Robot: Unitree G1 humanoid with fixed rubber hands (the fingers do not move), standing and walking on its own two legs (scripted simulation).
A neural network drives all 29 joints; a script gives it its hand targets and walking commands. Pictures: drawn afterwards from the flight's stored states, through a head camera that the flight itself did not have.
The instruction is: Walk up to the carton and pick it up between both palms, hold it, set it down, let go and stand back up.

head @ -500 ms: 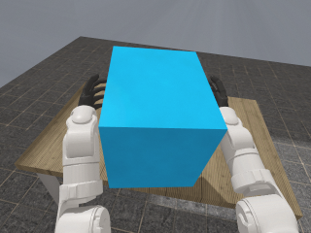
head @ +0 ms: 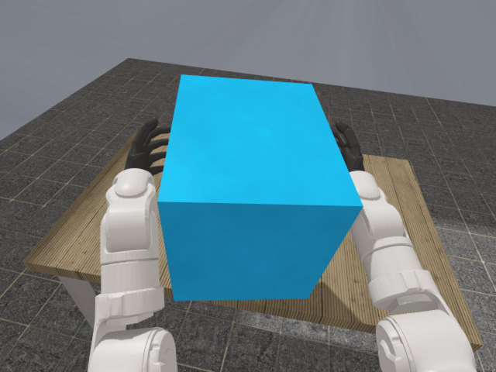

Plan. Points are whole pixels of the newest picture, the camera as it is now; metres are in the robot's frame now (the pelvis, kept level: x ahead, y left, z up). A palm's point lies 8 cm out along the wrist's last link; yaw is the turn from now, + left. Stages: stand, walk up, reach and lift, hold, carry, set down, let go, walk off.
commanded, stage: hold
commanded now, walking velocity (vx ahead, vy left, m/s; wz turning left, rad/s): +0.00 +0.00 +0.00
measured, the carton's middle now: (245, 188) +0.38 +0.01 +0.14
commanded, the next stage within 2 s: set down in 0.22 s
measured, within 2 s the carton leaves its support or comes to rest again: neither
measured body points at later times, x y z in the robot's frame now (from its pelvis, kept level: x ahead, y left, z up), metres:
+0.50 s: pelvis +0.00 +0.00 +0.00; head -0.05 +0.03 +0.45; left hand +0.37 +0.16 +0.22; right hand +0.38 -0.16 +0.21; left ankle +0.04 +0.12 -0.75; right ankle -0.01 -0.11 -0.75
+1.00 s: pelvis +0.03 -0.02 +0.00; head +0.01 +0.01 +0.45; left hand +0.41 +0.14 +0.16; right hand +0.41 -0.18 +0.16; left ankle +0.04 +0.12 -0.75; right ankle -0.01 -0.11 -0.75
